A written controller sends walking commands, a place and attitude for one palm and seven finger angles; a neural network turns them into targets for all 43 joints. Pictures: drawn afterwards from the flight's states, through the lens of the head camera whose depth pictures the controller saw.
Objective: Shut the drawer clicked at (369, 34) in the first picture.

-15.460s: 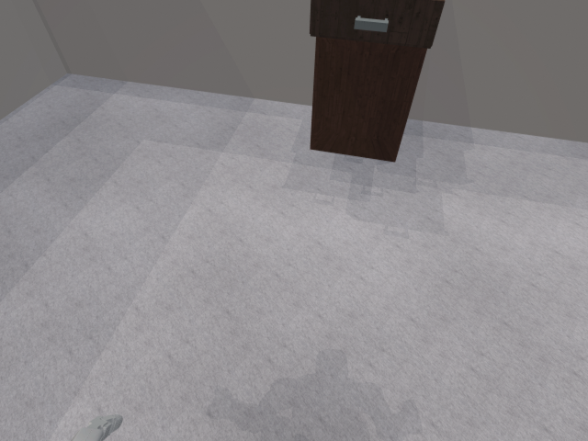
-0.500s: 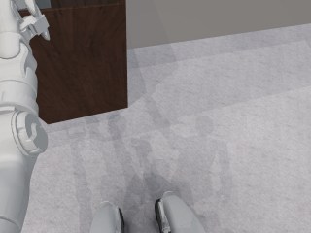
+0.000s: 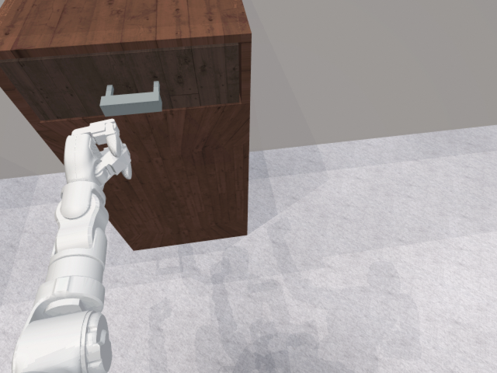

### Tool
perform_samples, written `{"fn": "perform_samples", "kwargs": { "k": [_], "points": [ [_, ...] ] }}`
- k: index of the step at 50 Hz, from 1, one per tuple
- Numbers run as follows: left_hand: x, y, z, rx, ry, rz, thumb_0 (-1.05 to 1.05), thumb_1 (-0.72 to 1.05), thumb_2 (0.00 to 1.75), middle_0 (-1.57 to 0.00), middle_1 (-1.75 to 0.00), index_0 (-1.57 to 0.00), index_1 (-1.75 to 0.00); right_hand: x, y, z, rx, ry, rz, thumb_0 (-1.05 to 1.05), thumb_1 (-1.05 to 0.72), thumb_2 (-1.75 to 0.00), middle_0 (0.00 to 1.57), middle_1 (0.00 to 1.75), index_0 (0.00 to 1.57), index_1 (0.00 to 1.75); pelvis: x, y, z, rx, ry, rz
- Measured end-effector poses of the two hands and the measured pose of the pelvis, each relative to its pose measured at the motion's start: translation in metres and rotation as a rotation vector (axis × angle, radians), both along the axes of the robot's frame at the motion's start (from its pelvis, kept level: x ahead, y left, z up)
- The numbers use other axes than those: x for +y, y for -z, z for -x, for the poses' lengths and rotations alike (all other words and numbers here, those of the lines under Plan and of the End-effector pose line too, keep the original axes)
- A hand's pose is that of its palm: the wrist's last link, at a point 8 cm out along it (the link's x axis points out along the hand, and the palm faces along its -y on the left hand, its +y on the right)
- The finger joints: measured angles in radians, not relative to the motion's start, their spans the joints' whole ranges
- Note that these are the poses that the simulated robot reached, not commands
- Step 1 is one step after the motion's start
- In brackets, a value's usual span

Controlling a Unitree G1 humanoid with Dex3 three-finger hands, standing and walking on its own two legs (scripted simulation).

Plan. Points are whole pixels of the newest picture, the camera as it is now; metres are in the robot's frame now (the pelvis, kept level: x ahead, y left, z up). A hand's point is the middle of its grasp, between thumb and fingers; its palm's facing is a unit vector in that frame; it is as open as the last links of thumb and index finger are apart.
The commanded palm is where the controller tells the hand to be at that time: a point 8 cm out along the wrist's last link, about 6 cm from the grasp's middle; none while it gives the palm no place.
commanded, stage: draw the hand back to the body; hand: left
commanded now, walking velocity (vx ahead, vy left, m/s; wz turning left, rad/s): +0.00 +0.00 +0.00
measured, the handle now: (132, 96) +0.62 +0.21 +0.07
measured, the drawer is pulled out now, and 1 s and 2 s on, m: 0.00 0.00 0.00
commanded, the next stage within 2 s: step back with the hand held close in 1.10 s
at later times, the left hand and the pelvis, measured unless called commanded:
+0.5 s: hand (42, 253) +0.26 +0.22 +0.15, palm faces +0.29 -0.93 -0.24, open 3.3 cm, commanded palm +0.21 +0.26 +0.16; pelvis -0.04 +0.00 +0.03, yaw +2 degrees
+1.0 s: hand out of the picture +0.13 +0.25 +0.20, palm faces +0.44 -0.79 -0.43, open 3.3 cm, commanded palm +0.09 +0.28 +0.21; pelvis -0.03 +0.00 +0.04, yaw +3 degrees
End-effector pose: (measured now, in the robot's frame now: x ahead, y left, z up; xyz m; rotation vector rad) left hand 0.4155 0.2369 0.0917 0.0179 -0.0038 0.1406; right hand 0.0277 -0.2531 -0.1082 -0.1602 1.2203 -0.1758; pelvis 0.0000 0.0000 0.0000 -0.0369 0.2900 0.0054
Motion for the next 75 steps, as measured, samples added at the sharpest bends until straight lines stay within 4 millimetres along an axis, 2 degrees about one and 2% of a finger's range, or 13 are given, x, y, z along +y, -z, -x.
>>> {"fn": "perform_samples", "kwargs": {
  "k": [4,9,12,17,26,39,48,52,59,62,65,68,75],
  "points": [
    [0.010,-0.016,0.031,-0.051,-0.020,-0.014,0.02,0.90,0.90,-1.40,-1.60,-1.40,-1.60,0.001,-0.005,-0.038,-0.115,-0.043,0.001,0.01,-0.90,-0.90,0.20,0.30,0.20,0.30,-0.001,-0.003,0.000,-0.055,-0.015,-0.003],
    [0.014,-0.033,0.072,-0.062,0.020,-0.023,0.02,0.90,0.90,-1.40,-1.60,-1.40,-1.60,0.006,-0.017,-0.080,-0.258,-0.098,-0.003,0.01,-0.90,-0.90,0.20,0.30,0.20,0.30,-0.001,-0.008,0.007,-0.117,-0.033,-0.007],
    [0.016,-0.036,0.095,-0.044,0.030,-0.006,0.02,0.90,0.90,-1.40,-1.60,-1.40,-1.60,0.011,-0.026,-0.099,-0.336,-0.130,-0.004,0.01,-0.90,-0.90,0.20,0.30,0.20,0.30,-0.001,-0.010,0.014,-0.150,-0.040,-0.014],
    [0.016,-0.046,0.137,-0.012,-0.032,-0.163,0.02,0.90,0.90,-1.40,-1.60,-1.40,-1.60,0.021,-0.045,-0.119,-0.435,-0.150,0.004,0.01,-0.90,-0.90,0.20,0.30,0.20,0.30,-0.002,-0.018,0.025,-0.219,-0.033,-0.027],
    [0.032,-0.070,0.199,-0.040,-0.163,-0.248,0.02,0.89,0.90,-1.40,-1.60,-1.40,-1.59,0.037,-0.065,-0.126,-0.494,-0.203,0.012,0.01,-0.90,-0.90,0.20,0.30,0.20,0.30,-0.003,-0.031,0.038,-0.314,-0.037,-0.034],
    [0.036,-0.103,0.278,-0.099,-0.218,-0.361,0.02,0.89,0.90,-1.40,-1.60,-1.40,-1.59,0.041,-0.061,-0.113,-0.478,-0.221,-0.003,0.01,-0.90,-0.90,0.21,0.30,0.20,0.30,-0.003,-0.038,0.037,-0.372,-0.034,-0.035],
    [0.043,-0.125,0.326,-0.106,-0.286,-0.469,0.02,0.89,0.90,-1.40,-1.60,-1.40,-1.59,0.037,-0.064,-0.122,-0.516,-0.226,0.009,0.02,-0.90,-0.90,0.21,0.30,0.20,0.30,-0.003,-0.038,0.032,-0.379,-0.037,-0.031],
    [0.045,-0.124,0.334,-0.100,-0.315,-0.472,0.01,0.89,0.90,-1.40,-1.60,-1.40,-1.59,0.038,-0.066,-0.129,-0.534,-0.242,0.017,0.02,-0.90,-0.90,0.21,0.30,0.20,0.30,-0.003,-0.038,0.032,-0.382,-0.047,-0.032],
    [0.045,-0.112,0.321,-0.080,-0.326,-0.426,0.02,0.89,0.90,-1.40,-1.60,-1.40,-1.59,0.042,-0.068,-0.136,-0.545,-0.258,0.025,0.02,-0.90,-0.90,0.21,0.30,0.20,0.30,-0.004,-0.038,0.032,-0.378,-0.049,-0.035],
    [0.042,-0.115,0.316,-0.094,-0.307,-0.432,0.02,0.89,0.90,-1.40,-1.60,-1.40,-1.59,0.043,-0.069,-0.137,-0.552,-0.253,0.023,0.02,-0.90,-0.90,0.21,0.30,0.20,0.30,-0.004,-0.038,0.028,-0.376,-0.044,-0.035],
    [0.046,-0.128,0.311,-0.138,-0.291,-0.487,0.02,0.89,0.90,-1.40,-1.60,-1.40,-1.59,0.043,-0.070,-0.137,-0.542,-0.242,0.017,0.02,-0.90,-0.90,0.21,0.30,0.20,0.30,-0.003,-0.038,0.026,-0.354,-0.049,-0.029],
    [0.051,-0.131,0.306,-0.131,-0.269,-0.524,0.02,0.89,0.90,-1.40,-1.60,-1.40,-1.59,0.040,-0.068,-0.135,-0.512,-0.215,0.020,0.01,-0.90,-0.90,0.21,0.30,0.20,0.30,0.000,-0.038,0.027,-0.322,-0.046,-0.026],
    [0.051,-0.113,0.306,-0.016,-0.175,-0.534,0.01,0.89,0.90,-1.40,-1.60,-1.40,-1.59,0.030,-0.061,-0.117,-0.435,-0.141,0.050,0.01,-0.90,-0.90,0.21,0.30,0.20,0.30,0.010,-0.038,0.037,-0.273,-0.033,-0.030]
  ]
}}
